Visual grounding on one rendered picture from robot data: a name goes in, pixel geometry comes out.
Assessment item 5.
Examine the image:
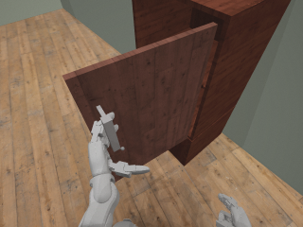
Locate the robot right hand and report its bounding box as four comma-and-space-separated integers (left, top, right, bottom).
216, 193, 252, 227

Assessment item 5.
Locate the handle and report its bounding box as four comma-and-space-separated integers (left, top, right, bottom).
97, 105, 121, 152

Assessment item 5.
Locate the robot left forearm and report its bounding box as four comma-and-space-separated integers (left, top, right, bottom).
78, 173, 120, 227

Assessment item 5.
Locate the robot left hand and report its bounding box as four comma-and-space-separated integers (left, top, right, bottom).
87, 112, 151, 179

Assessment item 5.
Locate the cupboard door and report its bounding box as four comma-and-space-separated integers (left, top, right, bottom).
62, 22, 218, 182

